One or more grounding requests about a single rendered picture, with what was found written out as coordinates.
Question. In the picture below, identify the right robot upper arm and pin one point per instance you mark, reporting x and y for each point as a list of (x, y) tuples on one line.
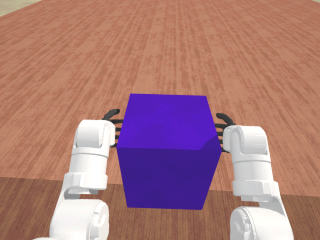
[(259, 223)]

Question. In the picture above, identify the robot left forearm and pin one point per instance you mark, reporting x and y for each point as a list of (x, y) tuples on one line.
[(87, 170)]

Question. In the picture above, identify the left robot hand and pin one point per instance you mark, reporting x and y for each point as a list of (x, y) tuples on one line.
[(107, 117)]

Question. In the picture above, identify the carton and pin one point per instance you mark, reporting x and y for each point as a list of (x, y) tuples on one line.
[(168, 150)]

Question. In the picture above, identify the left robot upper arm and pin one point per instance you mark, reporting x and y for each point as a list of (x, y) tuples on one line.
[(80, 219)]

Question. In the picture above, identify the right robot hand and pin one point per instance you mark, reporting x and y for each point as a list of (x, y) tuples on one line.
[(229, 122)]

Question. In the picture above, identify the robot right forearm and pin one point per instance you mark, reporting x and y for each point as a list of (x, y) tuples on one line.
[(253, 177)]

